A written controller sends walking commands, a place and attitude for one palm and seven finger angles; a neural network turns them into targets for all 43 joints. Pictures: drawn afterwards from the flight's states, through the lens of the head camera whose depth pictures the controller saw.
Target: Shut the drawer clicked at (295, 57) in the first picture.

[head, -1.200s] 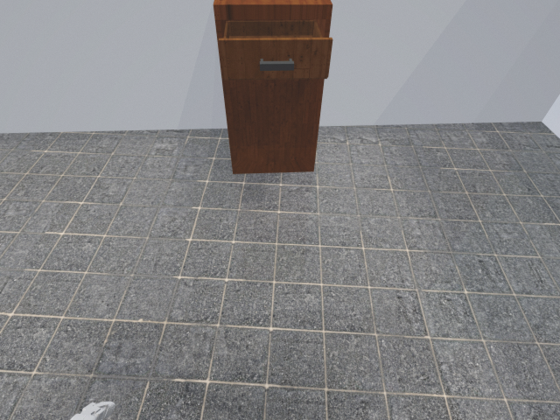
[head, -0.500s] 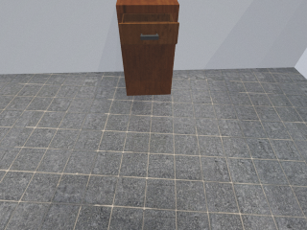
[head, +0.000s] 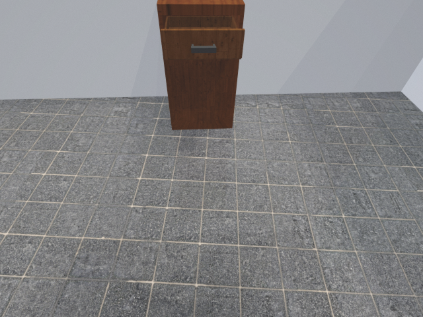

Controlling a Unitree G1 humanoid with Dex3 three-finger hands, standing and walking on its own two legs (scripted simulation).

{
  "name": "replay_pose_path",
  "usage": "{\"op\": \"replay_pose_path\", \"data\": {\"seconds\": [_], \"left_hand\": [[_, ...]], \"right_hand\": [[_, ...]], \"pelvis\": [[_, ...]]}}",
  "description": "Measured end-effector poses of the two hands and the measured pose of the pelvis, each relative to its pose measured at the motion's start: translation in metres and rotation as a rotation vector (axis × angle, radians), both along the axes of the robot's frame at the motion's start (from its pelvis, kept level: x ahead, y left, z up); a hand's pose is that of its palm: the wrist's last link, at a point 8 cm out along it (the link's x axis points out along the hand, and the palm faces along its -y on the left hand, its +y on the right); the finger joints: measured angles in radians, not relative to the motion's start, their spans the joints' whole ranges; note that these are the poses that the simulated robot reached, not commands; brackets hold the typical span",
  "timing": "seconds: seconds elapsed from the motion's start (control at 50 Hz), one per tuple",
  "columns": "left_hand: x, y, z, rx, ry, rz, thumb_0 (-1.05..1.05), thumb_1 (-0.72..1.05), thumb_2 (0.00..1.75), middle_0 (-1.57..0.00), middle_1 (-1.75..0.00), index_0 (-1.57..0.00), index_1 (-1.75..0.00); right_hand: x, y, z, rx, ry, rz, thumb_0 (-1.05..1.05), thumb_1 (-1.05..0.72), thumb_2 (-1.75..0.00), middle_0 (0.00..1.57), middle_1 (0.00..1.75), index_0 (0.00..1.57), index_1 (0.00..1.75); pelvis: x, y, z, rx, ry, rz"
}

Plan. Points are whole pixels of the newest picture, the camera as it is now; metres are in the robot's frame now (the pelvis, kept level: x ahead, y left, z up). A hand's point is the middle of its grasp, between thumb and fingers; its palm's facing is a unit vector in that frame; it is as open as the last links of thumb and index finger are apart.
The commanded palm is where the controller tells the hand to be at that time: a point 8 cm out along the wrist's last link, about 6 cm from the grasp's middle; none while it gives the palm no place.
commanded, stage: look at it before walking up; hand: left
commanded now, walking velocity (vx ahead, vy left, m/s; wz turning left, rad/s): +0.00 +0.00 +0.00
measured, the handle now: (203, 47) +1.29 +0.10 -0.07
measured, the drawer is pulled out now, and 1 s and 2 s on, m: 0.19 0.19 0.19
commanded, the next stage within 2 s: walk to a spot facing it in 0.34 s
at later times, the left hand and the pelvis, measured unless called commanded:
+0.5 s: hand out of the picture +0.08 +0.25 -0.16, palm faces -0.02 -0.94 -0.34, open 7.4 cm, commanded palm none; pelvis +0.01 +0.00 +0.00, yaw +0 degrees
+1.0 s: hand out of the picture +0.17 +0.14 -0.18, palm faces -0.10 -0.97 -0.20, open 7.3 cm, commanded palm none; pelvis +0.14 -0.05 -0.01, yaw -10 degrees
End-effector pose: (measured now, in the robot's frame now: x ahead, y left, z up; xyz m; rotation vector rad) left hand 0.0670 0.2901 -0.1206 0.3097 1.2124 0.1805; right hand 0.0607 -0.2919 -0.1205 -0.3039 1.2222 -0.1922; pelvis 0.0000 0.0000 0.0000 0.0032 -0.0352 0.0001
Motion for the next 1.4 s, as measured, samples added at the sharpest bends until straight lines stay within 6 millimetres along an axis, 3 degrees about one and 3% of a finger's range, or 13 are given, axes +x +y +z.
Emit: {"op": "replay_pose_path", "data": {"seconds": [0.5,0.62,0.74,0.8,0.86,0.92,0.96,1.0,1.1,1.22,1.32,1.36,1.4], "left_hand": [[0.008,0.007,0.001,0.012,0.012,0.008,0.00,0.91,0.90,-0.20,-0.30,-0.20,-0.30],[0.000,-0.010,-0.015,-0.043,0.073,0.012,0.00,0.91,0.90,-0.20,-0.30,-0.20,-0.30],[-0.004,-0.036,-0.034,-0.105,0.187,0.000,0.00,0.91,0.90,-0.20,-0.30,-0.20,-0.30],[0.015,-0.054,-0.034,-0.114,0.231,-0.036,0.00,0.91,0.90,-0.20,-0.30,-0.20,-0.30],[0.052,-0.073,-0.036,-0.119,0.194,-0.068,0.00,0.91,0.90,-0.20,-0.30,-0.20,-0.30],[0.082,-0.088,-0.039,-0.115,0.106,-0.054,0.00,0.91,0.90,-0.20,-0.30,-0.20,-0.30],[0.092,-0.097,-0.035,-0.118,0.088,-0.039,0.00,0.91,0.90,-0.20,-0.30,-0.20,-0.30],[0.098,-0.104,-0.031,-0.123,0.111,-0.042,0.00,0.91,0.90,-0.20,-0.30,-0.20,-0.30],[0.110,-0.118,-0.025,-0.146,0.217,-0.070,0.00,0.91,0.90,-0.20,-0.30,-0.20,-0.30],[0.142,-0.117,-0.033,-0.169,0.283,-0.043,0.00,0.91,0.90,-0.20,-0.30,-0.20,-0.30],[0.186,-0.100,-0.057,-0.179,0.338,-0.021,0.00,0.91,0.90,-0.20,-0.30,-0.20,-0.30],[0.214,-0.090,-0.064,-0.178,0.350,-0.031,0.00,0.91,0.90,-0.20,-0.30,-0.20,-0.30],[0.250,-0.083,-0.063,-0.171,0.322,-0.059,0.00,0.91,0.90,-0.20,-0.30,-0.20,-0.30]], "right_hand": [[0.025,0.006,0.002,0.000,-0.020,0.013,0.00,-0.90,-0.90,0.21,0.30,0.20,0.30],[0.015,0.022,-0.011,0.042,0.004,-0.027,0.00,-0.91,-0.90,0.20,0.30,0.20,0.30],[-0.010,0.038,-0.030,0.094,0.065,-0.132,0.00,-0.90,-0.90,0.20,0.30,0.20,0.30],[-0.028,0.040,-0.036,0.121,0.110,-0.211,0.00,-0.90,-0.90,0.21,0.30,0.20,0.30],[-0.047,0.038,-0.046,0.148,0.203,-0.258,0.00,-0.90,-0.90,0.21,0.30,0.20,0.30],[-0.048,0.032,-0.048,0.168,0.296,-0.268,0.00,-0.91,-0.90,0.21,0.30,0.20,0.30],[-0.029,0.025,-0.043,0.165,0.294,-0.269,0.00,-0.91,-0.90,0.20,0.30,0.20,0.30],[0.001,0.017,-0.037,0.157,0.241,-0.272,0.01,-0.91,-0.90,0.20,0.30,0.20,0.30],[0.099,0.005,-0.025,0.150,0.037,-0.281,0.01,-0.91,-0.90,0.20,0.30,0.20,0.30],[0.215,0.011,-0.020,0.156,-0.104,-0.224,0.00,-0.91,-0.90,0.20,0.30,0.19,0.30],[0.304,0.025,-0.027,0.129,-0.180,-0.178,0.00,-0.91,-0.90,0.20,0.30,0.19,0.30],[0.321,0.031,-0.028,0.112,-0.201,-0.189,0.00,-0.91,-0.90,0.20,0.30,0.20,0.30],[0.324,0.037,-0.025,0.110,-0.187,-0.224,0.00,-0.91,-0.90,0.20,0.30,0.20,0.30]], "pelvis": [[0.012,0.004,0.001,0.000,0.006,-0.004],[0.029,0.005,-0.005,-0.003,0.014,-0.043],[0.059,0.001,-0.016,0.014,0.030,-0.105],[0.076,-0.009,-0.017,0.021,0.031,-0.141],[0.095,-0.023,-0.023,0.011,0.028,-0.153],[0.114,-0.037,-0.027,0.003,0.017,-0.142],[0.128,-0.043,-0.021,0.005,0.010,-0.152],[0.143,-0.047,-0.014,0.009,0.010,-0.170],[0.183,-0.048,-0.005,0.003,0.021,-0.203],[0.241,-0.041,-0.010,-0.025,0.028,-0.213],[0.304,-0.027,-0.031,-0.041,0.025,-0.228],[0.323,-0.021,-0.035,-0.034,0.015,-0.241],[0.340,-0.017,-0.030,-0.028,0.002,-0.262]]}}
